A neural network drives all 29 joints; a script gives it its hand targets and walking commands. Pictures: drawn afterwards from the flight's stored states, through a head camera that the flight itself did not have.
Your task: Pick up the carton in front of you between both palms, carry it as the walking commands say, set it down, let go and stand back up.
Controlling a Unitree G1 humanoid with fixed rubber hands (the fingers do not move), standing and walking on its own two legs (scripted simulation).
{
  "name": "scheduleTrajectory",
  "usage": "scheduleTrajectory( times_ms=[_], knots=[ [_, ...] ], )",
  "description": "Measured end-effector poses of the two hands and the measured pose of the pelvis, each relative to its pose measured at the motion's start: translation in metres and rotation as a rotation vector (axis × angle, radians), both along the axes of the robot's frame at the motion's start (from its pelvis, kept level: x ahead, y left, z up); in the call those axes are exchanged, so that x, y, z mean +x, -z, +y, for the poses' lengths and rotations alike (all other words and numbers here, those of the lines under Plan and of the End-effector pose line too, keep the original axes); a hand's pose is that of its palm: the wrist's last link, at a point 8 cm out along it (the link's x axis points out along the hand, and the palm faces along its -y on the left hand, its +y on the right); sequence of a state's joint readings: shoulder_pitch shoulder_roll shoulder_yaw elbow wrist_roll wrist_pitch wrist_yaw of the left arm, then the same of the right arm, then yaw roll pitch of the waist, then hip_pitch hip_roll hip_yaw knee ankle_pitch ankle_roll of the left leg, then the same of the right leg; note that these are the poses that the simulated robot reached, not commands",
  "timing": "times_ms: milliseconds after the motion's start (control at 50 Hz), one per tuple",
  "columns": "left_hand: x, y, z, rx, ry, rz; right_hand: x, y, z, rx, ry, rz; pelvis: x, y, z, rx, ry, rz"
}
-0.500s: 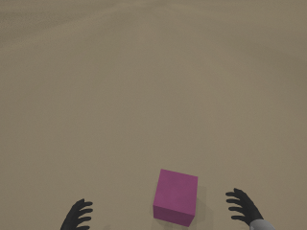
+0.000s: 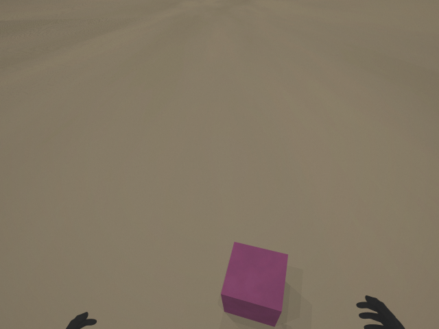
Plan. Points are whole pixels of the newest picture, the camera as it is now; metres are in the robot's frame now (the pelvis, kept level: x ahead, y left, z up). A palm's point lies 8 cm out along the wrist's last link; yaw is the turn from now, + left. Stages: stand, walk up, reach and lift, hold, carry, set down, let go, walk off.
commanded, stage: stand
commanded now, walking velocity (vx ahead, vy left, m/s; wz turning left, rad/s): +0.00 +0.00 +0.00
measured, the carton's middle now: (254, 284) +0.40 -0.09 -0.64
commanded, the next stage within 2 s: none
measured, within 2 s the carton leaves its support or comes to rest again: neither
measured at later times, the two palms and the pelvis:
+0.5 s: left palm out of the picture +0.10 +0.29 -0.08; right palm out of the picture +0.12 -0.30 -0.10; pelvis +0.00 -0.01 +0.01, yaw +0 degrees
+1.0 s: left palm out of the picture +0.08 +0.31 -0.08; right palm out of the picture +0.08 -0.30 -0.10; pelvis -0.02 +0.00 +0.01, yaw +0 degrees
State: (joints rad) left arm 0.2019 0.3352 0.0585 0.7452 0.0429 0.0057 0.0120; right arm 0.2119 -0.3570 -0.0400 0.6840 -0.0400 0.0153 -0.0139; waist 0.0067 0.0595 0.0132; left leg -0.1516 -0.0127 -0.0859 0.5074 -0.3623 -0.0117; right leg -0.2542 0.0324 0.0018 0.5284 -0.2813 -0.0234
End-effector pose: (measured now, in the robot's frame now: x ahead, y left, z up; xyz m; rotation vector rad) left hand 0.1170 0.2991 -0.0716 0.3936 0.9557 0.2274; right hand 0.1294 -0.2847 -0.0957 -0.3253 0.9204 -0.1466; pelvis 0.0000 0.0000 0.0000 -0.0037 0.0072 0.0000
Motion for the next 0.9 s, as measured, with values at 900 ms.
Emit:
scheduleTrajectory(
  times_ms=[900],
  knots=[
    [-0.038,0.013,0.006,-0.030,-0.061,0.115,-0.048,0.004,-0.018,-0.043,0.027,0.143,-0.016,-0.009,-0.002,0.005,0.000,-0.043]
  ],
)
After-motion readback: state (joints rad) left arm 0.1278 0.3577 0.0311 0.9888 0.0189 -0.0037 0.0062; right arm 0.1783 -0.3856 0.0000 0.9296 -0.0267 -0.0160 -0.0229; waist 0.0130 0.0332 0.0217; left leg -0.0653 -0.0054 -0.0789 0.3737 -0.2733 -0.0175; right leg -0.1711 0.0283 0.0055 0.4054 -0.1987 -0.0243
